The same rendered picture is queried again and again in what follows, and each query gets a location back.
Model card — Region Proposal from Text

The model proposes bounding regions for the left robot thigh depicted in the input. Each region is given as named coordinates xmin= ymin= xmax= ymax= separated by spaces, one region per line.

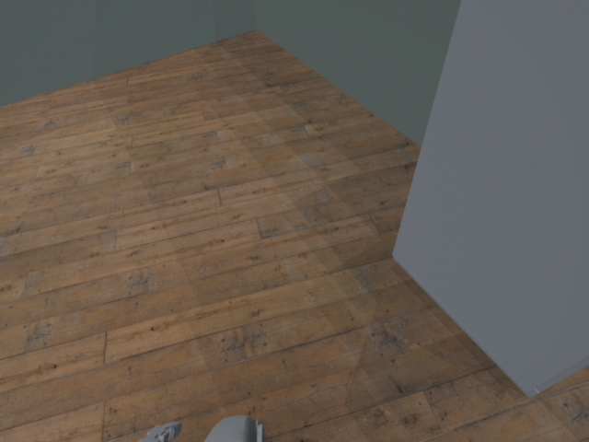
xmin=203 ymin=415 xmax=264 ymax=442

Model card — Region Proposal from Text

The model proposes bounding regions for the left robot hand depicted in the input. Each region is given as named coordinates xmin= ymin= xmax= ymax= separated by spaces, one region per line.
xmin=138 ymin=422 xmax=181 ymax=442

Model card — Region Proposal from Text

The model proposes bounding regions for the fridge door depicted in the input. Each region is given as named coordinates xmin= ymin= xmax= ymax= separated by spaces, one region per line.
xmin=392 ymin=0 xmax=589 ymax=392

